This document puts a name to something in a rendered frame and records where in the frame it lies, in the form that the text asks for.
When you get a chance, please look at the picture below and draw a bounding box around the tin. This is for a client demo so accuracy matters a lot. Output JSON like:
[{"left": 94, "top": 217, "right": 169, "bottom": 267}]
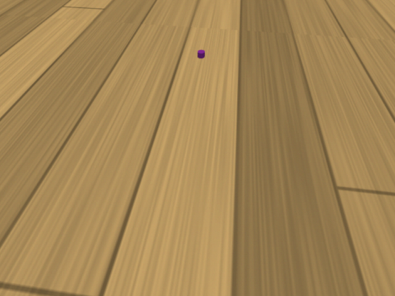
[{"left": 197, "top": 50, "right": 205, "bottom": 58}]

